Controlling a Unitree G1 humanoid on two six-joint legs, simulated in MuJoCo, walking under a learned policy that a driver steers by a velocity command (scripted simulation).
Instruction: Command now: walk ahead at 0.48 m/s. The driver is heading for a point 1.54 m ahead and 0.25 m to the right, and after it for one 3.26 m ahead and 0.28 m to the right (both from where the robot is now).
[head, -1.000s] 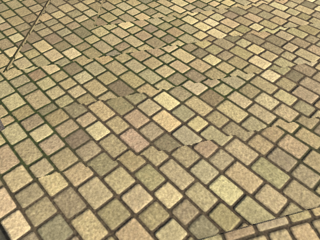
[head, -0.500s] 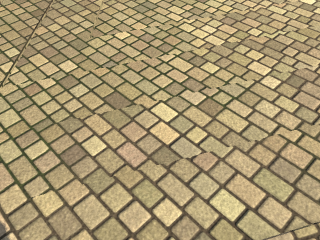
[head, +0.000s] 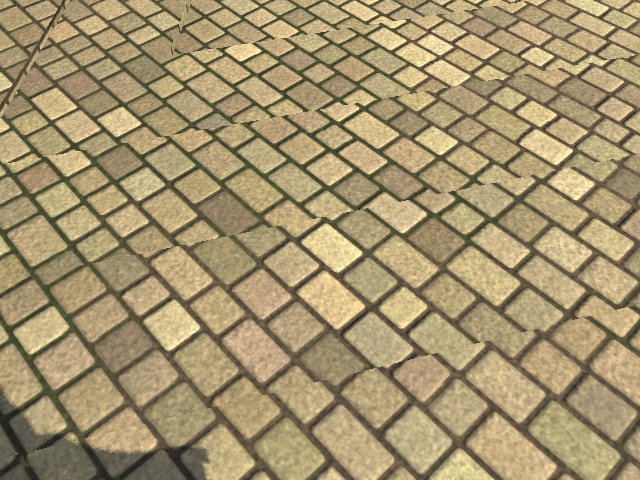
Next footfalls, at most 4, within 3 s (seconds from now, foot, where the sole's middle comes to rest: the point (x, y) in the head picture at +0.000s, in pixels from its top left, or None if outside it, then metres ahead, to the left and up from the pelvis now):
0.48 right None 0.44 -0.11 -0.80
0.96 left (330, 360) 0.74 0.02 -0.81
1.52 right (396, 273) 1.01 -0.15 -0.83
2.00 left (348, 195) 1.32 -0.03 -0.87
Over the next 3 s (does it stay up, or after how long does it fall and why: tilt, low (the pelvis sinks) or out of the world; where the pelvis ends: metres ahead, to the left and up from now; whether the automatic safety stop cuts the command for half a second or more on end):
stays up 1.44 -0.19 -0.11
